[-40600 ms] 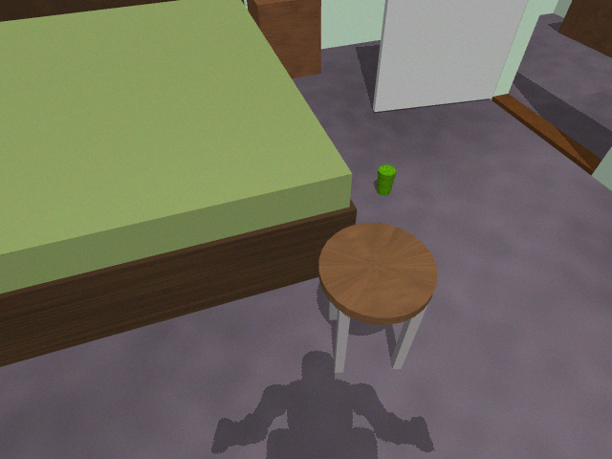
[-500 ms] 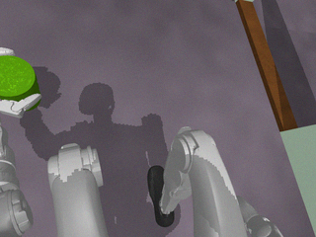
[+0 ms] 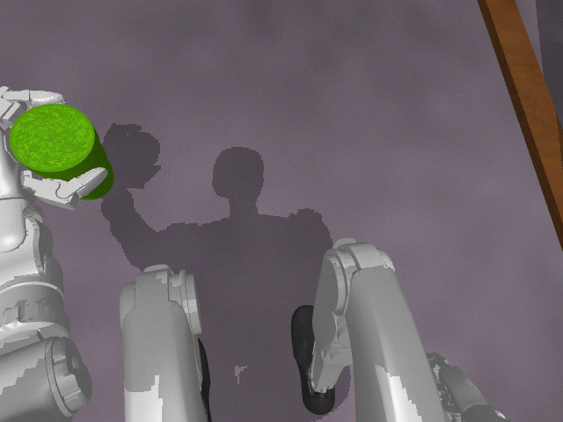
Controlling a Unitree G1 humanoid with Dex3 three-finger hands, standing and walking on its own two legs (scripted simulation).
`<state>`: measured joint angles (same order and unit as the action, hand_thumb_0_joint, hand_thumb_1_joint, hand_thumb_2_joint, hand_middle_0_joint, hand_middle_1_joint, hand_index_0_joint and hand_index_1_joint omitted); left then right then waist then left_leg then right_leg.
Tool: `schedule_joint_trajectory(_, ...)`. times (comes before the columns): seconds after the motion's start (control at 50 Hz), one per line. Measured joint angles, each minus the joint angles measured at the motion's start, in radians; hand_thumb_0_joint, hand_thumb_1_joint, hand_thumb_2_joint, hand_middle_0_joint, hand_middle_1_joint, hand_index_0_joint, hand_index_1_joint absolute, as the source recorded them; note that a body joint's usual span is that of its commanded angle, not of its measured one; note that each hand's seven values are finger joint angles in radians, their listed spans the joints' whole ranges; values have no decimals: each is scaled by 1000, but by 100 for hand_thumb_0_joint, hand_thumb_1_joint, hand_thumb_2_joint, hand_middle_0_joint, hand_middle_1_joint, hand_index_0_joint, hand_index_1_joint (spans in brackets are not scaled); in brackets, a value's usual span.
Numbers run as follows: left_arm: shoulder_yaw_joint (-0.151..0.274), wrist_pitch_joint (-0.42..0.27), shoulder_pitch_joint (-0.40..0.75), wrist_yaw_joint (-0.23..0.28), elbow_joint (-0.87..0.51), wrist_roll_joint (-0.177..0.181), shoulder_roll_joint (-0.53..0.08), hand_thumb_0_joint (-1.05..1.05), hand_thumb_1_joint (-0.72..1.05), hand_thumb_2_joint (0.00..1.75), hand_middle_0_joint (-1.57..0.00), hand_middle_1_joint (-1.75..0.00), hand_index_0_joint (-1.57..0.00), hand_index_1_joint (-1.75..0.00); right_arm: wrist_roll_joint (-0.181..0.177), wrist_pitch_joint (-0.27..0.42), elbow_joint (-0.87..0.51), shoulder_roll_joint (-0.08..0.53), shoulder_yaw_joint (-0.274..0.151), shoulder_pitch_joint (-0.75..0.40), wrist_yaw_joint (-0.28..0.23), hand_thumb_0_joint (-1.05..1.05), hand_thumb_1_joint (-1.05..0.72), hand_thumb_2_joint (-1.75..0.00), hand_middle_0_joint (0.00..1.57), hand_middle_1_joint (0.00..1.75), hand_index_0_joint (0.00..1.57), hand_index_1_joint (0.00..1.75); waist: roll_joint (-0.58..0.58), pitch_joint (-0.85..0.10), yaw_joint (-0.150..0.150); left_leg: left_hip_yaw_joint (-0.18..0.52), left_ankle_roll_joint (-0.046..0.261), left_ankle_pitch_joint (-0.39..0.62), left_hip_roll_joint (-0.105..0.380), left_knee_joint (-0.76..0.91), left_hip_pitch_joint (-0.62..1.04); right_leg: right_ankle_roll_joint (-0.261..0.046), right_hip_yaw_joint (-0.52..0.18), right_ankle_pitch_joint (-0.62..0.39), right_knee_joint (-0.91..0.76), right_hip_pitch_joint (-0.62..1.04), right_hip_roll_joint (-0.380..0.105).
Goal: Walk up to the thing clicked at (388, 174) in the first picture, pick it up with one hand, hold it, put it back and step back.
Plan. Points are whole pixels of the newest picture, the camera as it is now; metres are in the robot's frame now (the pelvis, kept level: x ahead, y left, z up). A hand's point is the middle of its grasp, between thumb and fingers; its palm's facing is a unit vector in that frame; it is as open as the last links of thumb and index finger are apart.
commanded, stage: settle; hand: left
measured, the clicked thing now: (74, 161) +0.47 +0.26 -0.09
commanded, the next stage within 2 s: lift in 0.42 s
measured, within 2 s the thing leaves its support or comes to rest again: neither
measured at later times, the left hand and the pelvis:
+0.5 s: hand (49, 140) +0.46 +0.26 -0.02, palm faces +0.26 -0.97 -0.01, open 11.1 cm; pelvis +0.00 +0.00 +0.02, yaw +2 degrees
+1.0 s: hand (21, 129) +0.44 +0.26 +0.05, palm faces +0.19 -0.98 -0.04, open 11.1 cm; pelvis +0.00 +0.00 +0.06, yaw +3 degrees
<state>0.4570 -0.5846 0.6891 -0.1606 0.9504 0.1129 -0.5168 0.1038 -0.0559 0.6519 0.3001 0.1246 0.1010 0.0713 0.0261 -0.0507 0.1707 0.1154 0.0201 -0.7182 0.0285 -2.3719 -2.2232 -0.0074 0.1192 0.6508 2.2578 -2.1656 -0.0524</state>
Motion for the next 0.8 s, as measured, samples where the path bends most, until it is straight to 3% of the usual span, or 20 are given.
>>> schedule_joint_trajectory(0.58,0,-16,19,39,35,-33,62,-2,-54,109,-69,-97,-67,-102,-6,31,24,-21,-47,11,-12,0,-90,-90,20,30,20,30,-12,-45,-11,-36,3,24,-6,84,54,2,-31,-9,-59,41,-6)
schedule_joint_trajectory(0.8,-30,17,-27,-7,-23,-21,63,-2,-54,109,-70,-97,-67,-101,-29,38,41,-28,-66,34,-23,0,-92,-90,20,30,20,30,-28,-76,-21,-51,2,24,-7,128,88,2,-43,-5,-91,67,-7)
